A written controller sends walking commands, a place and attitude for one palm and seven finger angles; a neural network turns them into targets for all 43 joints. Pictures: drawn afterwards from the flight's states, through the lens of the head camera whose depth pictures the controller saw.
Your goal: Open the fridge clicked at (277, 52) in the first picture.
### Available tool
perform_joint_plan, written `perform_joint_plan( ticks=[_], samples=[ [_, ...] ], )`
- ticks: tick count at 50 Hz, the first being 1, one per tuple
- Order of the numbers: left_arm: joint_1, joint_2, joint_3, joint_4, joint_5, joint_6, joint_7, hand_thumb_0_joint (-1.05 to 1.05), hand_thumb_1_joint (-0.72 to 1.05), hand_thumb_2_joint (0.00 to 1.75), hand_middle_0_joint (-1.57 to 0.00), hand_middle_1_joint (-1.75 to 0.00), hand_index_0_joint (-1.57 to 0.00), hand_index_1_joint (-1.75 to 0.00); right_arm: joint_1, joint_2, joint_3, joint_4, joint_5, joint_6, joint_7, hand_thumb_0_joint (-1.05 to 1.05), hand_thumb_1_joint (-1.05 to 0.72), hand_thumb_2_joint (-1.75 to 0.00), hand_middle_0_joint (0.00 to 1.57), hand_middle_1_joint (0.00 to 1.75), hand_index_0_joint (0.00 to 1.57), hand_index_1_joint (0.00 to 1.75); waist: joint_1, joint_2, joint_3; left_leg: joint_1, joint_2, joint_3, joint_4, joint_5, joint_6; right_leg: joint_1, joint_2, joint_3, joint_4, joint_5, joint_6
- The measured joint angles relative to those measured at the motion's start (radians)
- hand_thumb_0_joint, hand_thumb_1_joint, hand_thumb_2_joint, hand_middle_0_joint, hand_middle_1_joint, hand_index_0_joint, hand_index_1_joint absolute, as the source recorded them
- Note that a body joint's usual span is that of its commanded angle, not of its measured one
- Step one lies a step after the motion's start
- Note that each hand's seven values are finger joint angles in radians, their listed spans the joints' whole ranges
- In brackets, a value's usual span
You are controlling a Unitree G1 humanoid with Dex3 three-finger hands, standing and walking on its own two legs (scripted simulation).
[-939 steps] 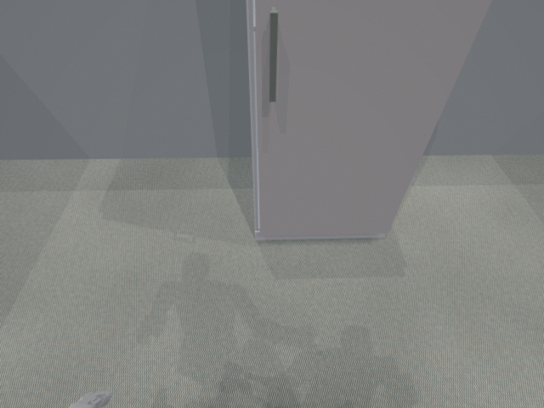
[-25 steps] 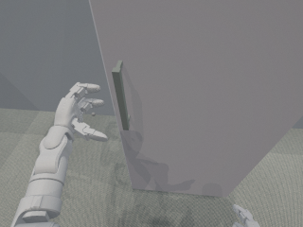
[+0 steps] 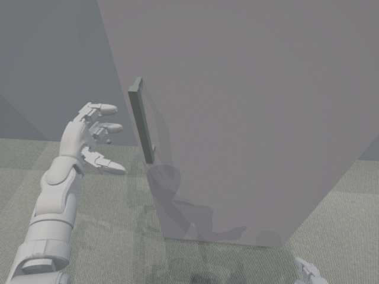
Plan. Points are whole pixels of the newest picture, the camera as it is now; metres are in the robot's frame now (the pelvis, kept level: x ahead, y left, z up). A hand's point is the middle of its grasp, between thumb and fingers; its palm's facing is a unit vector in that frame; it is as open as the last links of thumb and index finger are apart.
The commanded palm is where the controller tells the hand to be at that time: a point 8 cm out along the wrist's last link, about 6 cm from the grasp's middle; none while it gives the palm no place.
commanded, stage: move the hooked fingers beside the handle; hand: left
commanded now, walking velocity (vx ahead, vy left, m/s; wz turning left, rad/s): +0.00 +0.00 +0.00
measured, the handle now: (145, 125) +0.43 +0.12 +0.12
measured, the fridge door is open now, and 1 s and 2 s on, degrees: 0 0 0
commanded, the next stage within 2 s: feel for the door with the fingertips in 1.32 s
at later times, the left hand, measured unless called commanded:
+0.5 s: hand (108, 148) +0.36 +0.18 +0.12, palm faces -0.04 -1.00 -0.01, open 14.0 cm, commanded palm +0.33 +0.23 +0.13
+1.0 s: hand (113, 142) +0.36 +0.17 +0.13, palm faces -0.06 -1.00 -0.01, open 14.0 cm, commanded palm +0.34 +0.23 +0.13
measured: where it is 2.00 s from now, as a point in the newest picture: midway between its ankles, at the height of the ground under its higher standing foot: outside the picture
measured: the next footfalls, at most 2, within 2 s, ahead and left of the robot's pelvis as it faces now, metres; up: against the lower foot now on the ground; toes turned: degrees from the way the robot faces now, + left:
none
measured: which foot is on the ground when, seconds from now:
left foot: down 0.00-1.00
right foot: down 0.00-1.00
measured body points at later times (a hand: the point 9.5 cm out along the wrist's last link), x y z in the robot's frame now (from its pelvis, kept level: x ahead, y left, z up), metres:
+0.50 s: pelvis +0.00 +0.00 +0.00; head +0.01 -0.01 +0.45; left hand +0.35 +0.24 +0.12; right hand +0.14 -0.25 -0.10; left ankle +0.02 +0.09 -0.73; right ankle -0.04 -0.07 -0.73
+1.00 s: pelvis +0.00 +0.02 +0.00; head +0.00 +0.01 +0.45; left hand +0.36 +0.23 +0.13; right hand +0.13 -0.23 -0.10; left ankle +0.02 +0.09 -0.73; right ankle -0.04 -0.07 -0.73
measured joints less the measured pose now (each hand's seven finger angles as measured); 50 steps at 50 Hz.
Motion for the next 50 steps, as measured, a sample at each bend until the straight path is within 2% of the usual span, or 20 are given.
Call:
perform_joint_plan(
  ticks=[4,8,13,17,23,31,40,46,50],
  samples=[
    [-0.005,-0.011,-0.006,0.014,-0.003,0.018,-0.006,-0.01,-0.50,0.30,-0.29,-1.20,-0.30,-1.21,-0.010,-0.002,-0.001,-0.003,0.000,0.001,0.000,0.01,-0.91,-0.90,0.20,0.30,0.20,0.30,-0.003,0.001,-0.002,-0.009,-0.001,0.001,0.002,0.001,-0.001,-0.012,-0.001,0.000,0.007,-0.002,0.000],
    [0.015,-0.019,0.007,-0.006,0.006,0.005,0.006,-0.01,-0.50,0.30,-0.30,-1.20,-0.30,-1.20,-0.014,0.005,0.002,-0.012,-0.005,-0.001,0.003,0.01,-0.91,-0.90,0.20,0.30,0.20,0.30,-0.006,-0.007,-0.005,-0.008,0.002,0.009,-0.001,0.000,-0.002,-0.016,0.000,0.009,0.011,-0.003,-0.002],
    [0.025,-0.004,0.031,-0.023,0.013,-0.016,0.012,-0.01,-0.50,0.30,-0.30,-1.20,-0.30,-1.20,-0.009,0.012,0.004,-0.018,-0.006,-0.003,0.005,0.01,-0.91,-0.90,0.20,0.30,0.20,0.30,-0.007,-0.010,-0.008,0.000,0.005,0.012,0.001,-0.006,-0.003,-0.009,0.004,0.013,0.010,-0.005,-0.003],
    [0.027,0.011,0.036,-0.019,-0.001,0.001,-0.007,-0.01,-0.50,0.30,-0.30,-1.20,-0.30,-1.20,0.000,0.008,0.003,-0.020,0.000,-0.001,0.006,0.01,-0.91,-0.90,0.20,0.30,0.20,0.30,-0.003,-0.002,-0.015,0.001,0.004,0.010,0.004,-0.009,-0.001,-0.004,0.003,0.011,0.007,-0.006,-0.001],
    [0.046,-0.004,0.012,-0.030,-0.013,0.033,-0.020,-0.01,-0.50,0.30,-0.29,-1.20,-0.30,-1.20,-0.001,0.002,-0.001,-0.022,0.003,-0.001,0.002,0.01,-0.91,-0.90,0.20,0.30,0.20,0.30,0.003,0.004,-0.011,-0.011,-0.002,0.005,0.012,-0.009,0.004,-0.013,-0.003,0.005,0.014,-0.008,0.005],
    [0.057,-0.044,-0.027,-0.111,0.010,-0.008,0.027,-0.02,-0.50,0.30,-0.30,-1.20,-0.30,-1.21,-0.017,0.014,0.004,-0.010,-0.009,-0.020,0.002,0.01,-0.91,-0.90,0.20,0.30,0.20,0.30,0.004,-0.005,-0.003,-0.004,-0.008,0.009,0.011,-0.006,0.011,-0.008,-0.009,0.008,0.017,-0.007,0.011],
    [0.011,-0.018,-0.016,-0.027,0.010,0.056,0.034,-0.01,-0.50,0.30,-0.30,-1.20,-0.30,-1.20,-0.012,0.018,0.012,-0.028,-0.001,-0.001,0.006,0.01,-0.91,-0.90,0.20,0.30,0.20,0.30,-0.005,0.002,-0.009,-0.006,-0.010,0.010,0.007,-0.001,0.017,-0.008,-0.011,0.009,0.008,0.001,0.017],
    [0.031,-0.061,-0.062,-0.090,0.019,0.013,0.055,-0.01,-0.50,0.30,-0.29,-1.20,-0.30,-1.20,-0.005,0.014,0.006,-0.015,-0.010,-0.013,0.006,0.01,-0.91,-0.90,0.20,0.30,0.20,0.30,0.003,0.000,0.008,-0.009,-0.018,0.010,0.009,0.001,0.022,-0.012,-0.019,0.007,0.017,-0.001,0.023],
    [0.015,-0.062,-0.055,-0.081,0.026,0.000,0.064,-0.01,-0.50,0.30,-0.30,-1.20,-0.30,-1.21,-0.012,0.022,0.014,0.002,-0.014,-0.007,0.007,0.01,-0.91,-0.90,0.20,0.30,0.20,0.30,-0.001,-0.009,0.002,0.000,-0.017,0.015,0.003,0.001,0.023,-0.006,-0.019,0.013,0.013,-0.001,0.023]
  ],
)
